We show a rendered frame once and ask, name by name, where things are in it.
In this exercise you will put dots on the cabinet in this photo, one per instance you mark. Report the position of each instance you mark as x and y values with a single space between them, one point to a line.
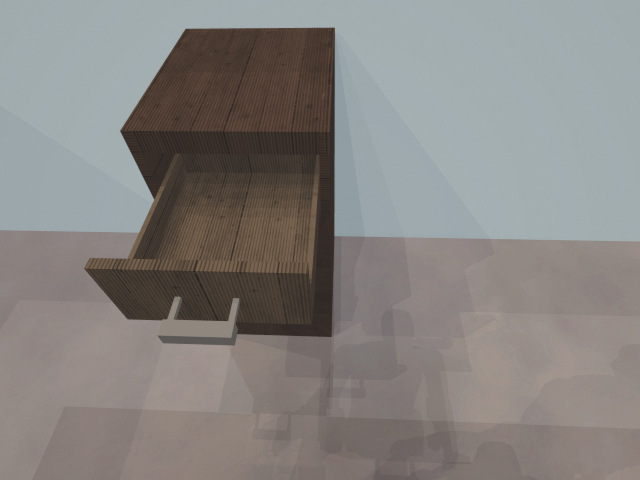
247 91

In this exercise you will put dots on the drawer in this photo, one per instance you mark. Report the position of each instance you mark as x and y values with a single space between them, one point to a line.
224 226

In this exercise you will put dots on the handle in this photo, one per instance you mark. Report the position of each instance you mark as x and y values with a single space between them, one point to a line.
199 331

